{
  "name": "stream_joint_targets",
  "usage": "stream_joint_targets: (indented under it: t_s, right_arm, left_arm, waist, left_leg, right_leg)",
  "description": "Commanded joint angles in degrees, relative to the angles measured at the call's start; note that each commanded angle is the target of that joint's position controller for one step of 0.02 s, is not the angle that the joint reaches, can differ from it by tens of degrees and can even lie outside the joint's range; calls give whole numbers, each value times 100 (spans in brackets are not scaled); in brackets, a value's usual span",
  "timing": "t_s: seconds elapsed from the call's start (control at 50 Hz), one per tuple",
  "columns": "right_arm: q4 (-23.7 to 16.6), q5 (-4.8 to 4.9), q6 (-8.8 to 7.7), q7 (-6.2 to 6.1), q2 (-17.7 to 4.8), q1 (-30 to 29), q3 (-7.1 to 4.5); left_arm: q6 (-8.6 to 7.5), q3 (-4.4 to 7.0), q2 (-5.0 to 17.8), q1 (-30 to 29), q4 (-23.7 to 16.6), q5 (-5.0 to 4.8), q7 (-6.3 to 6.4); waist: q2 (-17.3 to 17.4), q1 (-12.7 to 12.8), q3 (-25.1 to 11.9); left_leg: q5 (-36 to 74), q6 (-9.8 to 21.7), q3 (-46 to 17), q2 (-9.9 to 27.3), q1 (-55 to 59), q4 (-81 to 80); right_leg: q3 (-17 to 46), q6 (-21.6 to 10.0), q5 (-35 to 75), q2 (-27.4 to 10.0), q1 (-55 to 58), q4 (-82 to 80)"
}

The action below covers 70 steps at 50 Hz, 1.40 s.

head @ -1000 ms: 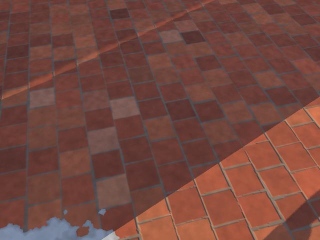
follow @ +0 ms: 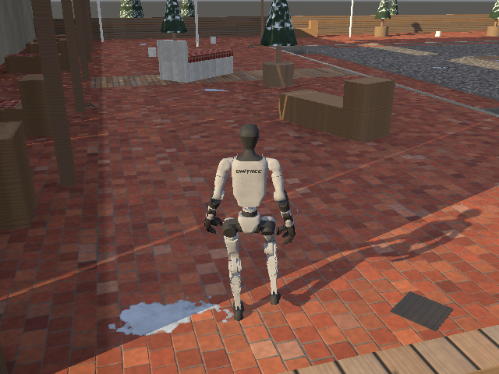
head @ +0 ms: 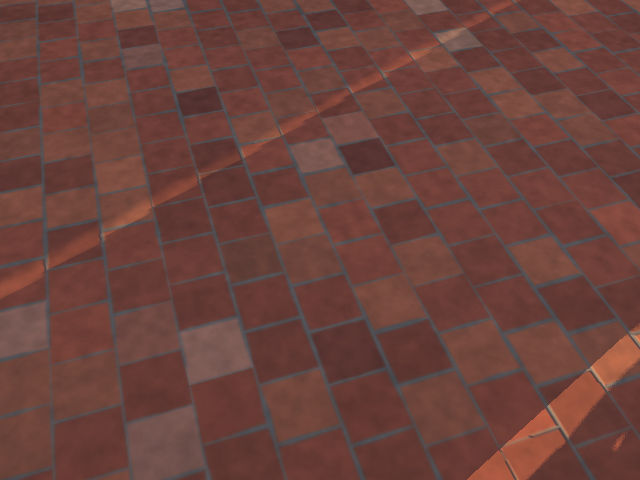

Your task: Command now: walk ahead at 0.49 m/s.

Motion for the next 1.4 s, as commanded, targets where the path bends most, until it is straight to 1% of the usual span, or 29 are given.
stream_joint_targets:
  t_s: [0.02, 0.18, 0.26, 0.28, 0.3, 0.32, 0.34, 0.36, 0.38, 0.42, 0.5, 0.58, 0.72, 0.76, 0.8, 0.82, 0.84, 0.86, 0.88, 0.9, 0.92, 0.96, 1.04, 1.14, 1.28, 1.34, 1.36, 1.38, 1.4]
  right_arm:
    - [-320, 10, -96, -113, -765, -229, -124]
    - [-150, 180, 92, -232, -946, 633, -180]
    - [-224, 163, 201, -282, -980, 462, -224]
    - [-334, 104, 191, -266, -752, 351, -145]
    - [-542, 70, 116, -252, -228, 574, -7]
    - [-638, 197, 18, -241, -73, 884, 56]
    - [-623, 326, -7, -248, -754, 630, -122]
    - [-713, 335, 22, -259, -861, 272, -177]
    - [-736, 269, 73, -276, -769, 122, -195]
    - [-763, 222, 230, -256, -550, 172, -243]
    - [-1002, 197, 401, -228, -381, -92, -269]
    - [-1295, 167, 382, -131, -344, -741, -262]
    - [-1893, 170, 374, 128, -324, -1923, -210]
    - [-1991, 171, 392, 166, -457, -1833, -274]
    - [-1824, 193, 413, 152, -789, -890, -472]
    - [-1540, 198, 427, 73, -1173, 100, -688]
    - [-1398, 203, 469, -67, -1771, 690, -848]
    - [-1622, 156, 368, -32, -2084, 451, -822]
    - [-1607, 112, 295, 23, -1539, 582, -668]
    - [-1579, 108, 232, 29, -1286, 355, -594]
    - [-1679, 144, 205, 29, -1089, -123, -527]
    - [-1846, 77, 198, -10, -822, -646, -430]
    - [-1785, 119, 151, -153, -1051, -357, -485]
    - [-1637, 144, 203, -270, -981, 92, -447]
    - [-1326, 134, 265, -306, -1064, 558, -444]
    - [-1380, 115, 327, -306, -1074, 271, -429]
    - [-1509, 59, 317, -283, -914, 125, -343]
    - [-1518, 113, 244, -274, -531, 836, -229]
    - [-1459, 179, 162, -250, -599, 1015, -188]
  left_arm:
    - [29, 70, 249, 192, -241, 70, 38]
    - [-136, 33, 263, -1401, -722, -46, -148]
    - [-261, 221, 682, -533, -564, -45, -175]
    - [-297, 360, 1015, 427, -338, 4, -130]
    - [-286, 511, 1603, 1350, -229, 104, -91]
    - [-230, 487, 1511, 1567, -174, 128, -122]
    - [-237, 330, 936, 1161, -297, 134, -120]
    - [-223, 246, 679, 720, -390, 93, -122]
    - [-212, 196, 539, 308, -410, 78, -146]
    - [-214, 163, 381, 2, -349, 111, -160]
    - [-247, 264, 567, 195, -144, 157, -97]
    - [-179, 321, 749, 309, -69, 160, -4]
    - [16, 423, 1020, 752, 82, -3, 46]
    - [81, 464, 1175, 641, 46, -40, 50]
    - [170, 501, 1329, 472, -13, -77, 73]
    - [185, 467, 1271, 455, -59, -74, 83]
    - [123, 306, 770, 605, -244, 165, 56]
    - [-124, 136, 313, 887, -584, 99, -26]
    - [-325, 247, 845, 59, -700, -137, -87]
    - [-394, 250, 860, -191, -816, -225, -101]
    - [-393, 248, 811, -142, -717, -99, -42]
    - [-247, 336, 883, 71, -664, 55, -19]
    - [-57, 306, 637, -287, -899, 180, 1]
    - [-109, 194, 415, -1229, -1171, 116, -92]
    - [-267, 200, 624, -1752, -1473, 52, -303]
    - [-304, 346, 902, -637, -1212, 81, -269]
    - [-308, 416, 1141, 314, -1061, 159, -240]
    - [-264, 548, 1575, 1185, -902, 232, -219]
    - [-229, 467, 1246, 1362, -728, 77, -279]
  waist:
    - [424, 267, 307]
    - [538, -251, 417]
    - [720, 355, 6]
    - [531, 765, -675]
    - [-565, 917, -1653]
    - [-1769, 797, -2197]
    - [-999, 762, -1537]
    - [-583, 637, -957]
    - [-249, 461, -571]
    - [-436, 191, -153]
    - [-177, 122, 87]
    - [-108, 252, 246]
    - [-67, 580, 591]
    - [-215, 396, 404]
    - [-334, -209, -215]
    - [-133, -684, -739]
    - [1081, -643, -1141]
    - [1863, -112, -2052]
    - [909, -541, -1837]
    - [796, -397, -1133]
    - [231, -92, -725]
    - [369, 294, -462]
    - [361, 293, -237]
    - [708, -113, -38]
    - [821, -307, 199]
    - [881, 308, -376]
    - [644, 738, -1176]
    - [-706, 705, -2083]
    - [-1481, 678, -2153]
  left_leg:
    - [377, 986, -1234, 1626, -556, -1167]
    - [117, 696, -1373, 1668, 289, -617]
    - [672, 433, -1641, 1639, 452, 466]
    - [862, 248, -1374, 1261, -71, 1719]
    - [-510, -143, -710, 464, -1942, 3898]
    - [-2600, -227, -915, 200, -3227, 5257]
    - [-2266, -172, -1327, 565, -3593, 5894]
    - [-1729, -142, -1176, 827, -3605, 5919]
    - [-1268, -187, -1100, 1033, -3349, 5674]
    - [-796, -234, -1039, 1280, -2858, 5266]
    - [-178, -325, -1018, 1307, -3133, 4929]
    - [694, -365, -894, 1266, -3278, 3646]
    - [387, -110, -211, 1142, -3266, 2348]
    - [-165, 85, 111, 859, -2696, 2210]
    - [-453, 363, 459, 327, -1275, 1997]
    - [-118, 588, 359, 93, 279, 1629]
    - [178, 971, -1575, 1344, 1921, 1530]
    - [-1164, 2126, -5030, 2498, 3280, 372]
    - [-1143, 1761, -4870, 2451, 3139, -103]
    - [-687, 1517, -3991, 2277, 2512, -37]
    - [-92, 1298, -3263, 2002, 1570, -6]
    - [655, 1123, -2530, 1628, 384, -192]
    - [1429, 1157, -2012, 1367, -177, -405]
    - [830, 774, -1668, 1088, -126, -350]
    - [1117, 680, -2246, 1686, 1000, 221]
    - [3146, 433, -1989, 1362, 1019, 1348]
    - [2733, 250, -1751, 1066, 272, 2637]
    - [500, -225, -1213, 198, -1799, 4854]
    - [-2545, -295, -1455, -32, -2934, 5752]
  right_leg:
    - [21, 157, 891, -247, -157, -829]
    - [-148, 304, 1437, 300, 391, -3371]
    - [-226, 69, 600, 530, 1835, -3980]
    - [85, -191, 667, 168, 3235, -3863]
    - [1758, -788, 443, -1198, 5485, -3885]
    - [3755, -1270, -389, -1920, 6140, -4614]
    - [3293, -1064, -680, -1739, 5472, -4743]
    - [2346, -845, -392, -1549, 4674, -4820]
    - [1691, -739, -11, -1263, 3928, -5052]
    - [765, -615, 452, -889, 3094, -5445]
    - [-149, -763, 1545, -835, 2955, -5654]
    - [-734, -716, 1622, -817, 3197, -5744]
    - [-1326, -547, 1871, -1088, 4127, -5413]
    - [-1525, -433, 3338, -1093, 4247, -4870]
    - [-1743, -282, 5057, -944, 4118, -3381]
    - [-1839, -67, 4680, -683, 3414, -2007]
    - [-1777, 208, 901, -259, 1587, -25]
    - [-545, 402, -2336, 882, -355, 1591]
    - [220, 241, -1979, 622, -989, 1836]
    - [133, 88, -1431, 403, -1221, 1516]
    - [148, 73, -957, 128, -836, 1037]
    - [187, 153, -550, -130, -1, 369]
    - [2, 474, 150, 30, 20, -660]
    - [-84, 492, 1772, 370, 192, -2760]
    - [-115, 82, 1217, 529, 157, -3664]
    - [-420, -293, 987, 808, 1789, -3992]
    - [193, -671, 1286, 172, 3387, -3717]
    - [2391, -1546, 679, -1063, 5657, -3827]
    - [4015, -1807, -265, -1581, 6019, -4632]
